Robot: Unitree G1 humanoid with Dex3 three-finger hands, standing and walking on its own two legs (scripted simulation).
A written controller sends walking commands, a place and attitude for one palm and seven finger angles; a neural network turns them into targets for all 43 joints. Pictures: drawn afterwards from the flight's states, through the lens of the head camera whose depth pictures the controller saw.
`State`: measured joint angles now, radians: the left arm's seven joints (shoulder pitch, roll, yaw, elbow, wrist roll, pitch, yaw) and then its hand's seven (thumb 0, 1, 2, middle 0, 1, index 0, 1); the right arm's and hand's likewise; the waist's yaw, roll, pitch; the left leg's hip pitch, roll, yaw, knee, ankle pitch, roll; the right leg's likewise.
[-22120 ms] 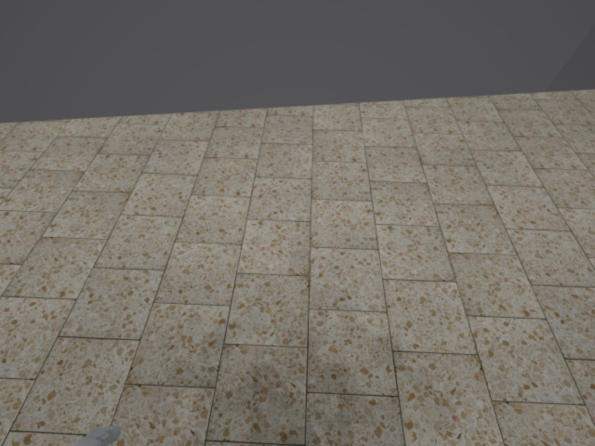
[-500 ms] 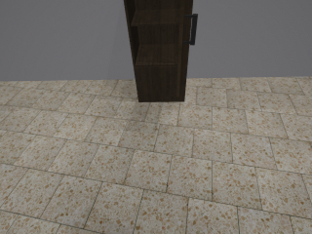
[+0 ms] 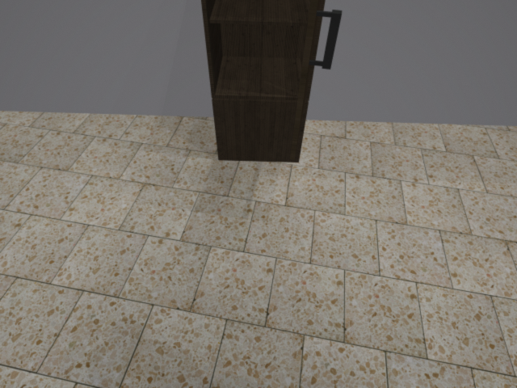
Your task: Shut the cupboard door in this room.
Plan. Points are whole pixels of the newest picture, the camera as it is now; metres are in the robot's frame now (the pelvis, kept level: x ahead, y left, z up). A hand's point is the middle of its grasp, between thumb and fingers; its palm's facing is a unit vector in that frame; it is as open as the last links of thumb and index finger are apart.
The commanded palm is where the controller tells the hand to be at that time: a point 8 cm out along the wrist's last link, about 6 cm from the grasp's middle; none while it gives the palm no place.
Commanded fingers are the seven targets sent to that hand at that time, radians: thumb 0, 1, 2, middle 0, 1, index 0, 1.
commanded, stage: stand and wait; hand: left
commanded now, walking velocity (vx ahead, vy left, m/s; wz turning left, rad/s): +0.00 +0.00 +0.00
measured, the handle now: (323, 40) +0.97 -0.13 +0.09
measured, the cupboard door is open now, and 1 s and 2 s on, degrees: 80 80 80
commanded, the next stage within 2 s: turn or walk to find it in 1.68 s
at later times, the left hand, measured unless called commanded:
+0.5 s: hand out of the picture +0.03 +0.15 -0.17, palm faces +0.05 -0.98 -0.17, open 7.4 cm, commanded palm none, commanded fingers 0.00 0.90 0.90 -0.20 -0.30 -0.20 -0.30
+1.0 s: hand out of the picture -0.01 +0.15 -0.17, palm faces +0.06 -0.99 -0.16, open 7.4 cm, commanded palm none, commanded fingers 0.00 0.90 0.90 -0.20 -0.30 -0.20 -0.30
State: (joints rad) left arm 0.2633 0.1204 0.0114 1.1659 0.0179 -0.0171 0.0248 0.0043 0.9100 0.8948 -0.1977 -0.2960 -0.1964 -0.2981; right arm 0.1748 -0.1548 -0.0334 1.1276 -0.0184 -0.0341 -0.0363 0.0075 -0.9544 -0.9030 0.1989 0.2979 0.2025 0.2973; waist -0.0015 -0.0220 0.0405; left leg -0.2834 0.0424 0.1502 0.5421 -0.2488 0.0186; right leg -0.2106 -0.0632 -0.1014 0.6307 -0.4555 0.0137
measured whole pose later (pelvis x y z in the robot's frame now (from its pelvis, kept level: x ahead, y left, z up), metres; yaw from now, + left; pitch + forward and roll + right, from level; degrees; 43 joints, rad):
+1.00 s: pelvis +0.03 +0.00 +0.01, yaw +1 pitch -1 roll +0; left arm 0.34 0.12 -0.01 1.15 0.01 -0.02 0.05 0.00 0.91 0.89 -0.20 -0.30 -0.20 -0.30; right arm 0.27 -0.13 0.00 1.17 -0.01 -0.01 -0.04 0.01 -0.92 -0.90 0.20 0.30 0.20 0.30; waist 0.00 -0.02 0.04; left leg -0.16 0.04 0.13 0.42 -0.23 0.00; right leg -0.04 -0.04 -0.13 0.37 -0.31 0.00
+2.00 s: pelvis -0.01 +0.02 +0.00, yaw +5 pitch +0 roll -1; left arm 0.27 0.16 0.03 1.06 0.02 0.01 0.04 0.00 0.91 0.89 -0.20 -0.30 -0.20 -0.30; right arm 0.25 -0.16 -0.04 1.09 -0.01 0.02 -0.01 0.01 -0.92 -0.90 0.20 0.30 0.20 0.30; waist -0.01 0.01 0.05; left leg -0.32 0.00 0.08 0.53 -0.21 0.05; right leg -0.18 -0.09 -0.18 0.51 -0.32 0.03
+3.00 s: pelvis +0.01 +0.00 +0.01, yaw +14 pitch -1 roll +0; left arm 0.28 0.13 0.01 1.10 0.01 0.00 0.04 0.01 0.91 0.89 -0.20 -0.30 -0.20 -0.30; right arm 0.30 -0.14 -0.02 1.15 -0.01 0.02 -0.02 0.01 -0.91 -0.90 0.20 0.30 0.20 0.30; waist -0.02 0.01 0.05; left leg -0.26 0.03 0.03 0.50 -0.24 -0.02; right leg -0.15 -0.02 -0.13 0.48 -0.32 -0.02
